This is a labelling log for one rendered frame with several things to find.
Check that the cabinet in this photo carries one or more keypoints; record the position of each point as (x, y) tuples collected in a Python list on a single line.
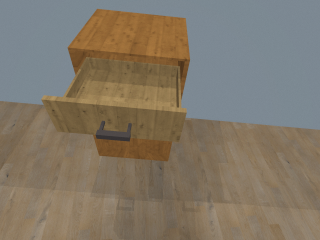
[(133, 37)]

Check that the drawer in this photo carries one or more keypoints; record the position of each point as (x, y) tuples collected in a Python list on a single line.
[(119, 92)]

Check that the handle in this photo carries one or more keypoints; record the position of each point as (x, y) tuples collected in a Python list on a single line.
[(113, 135)]

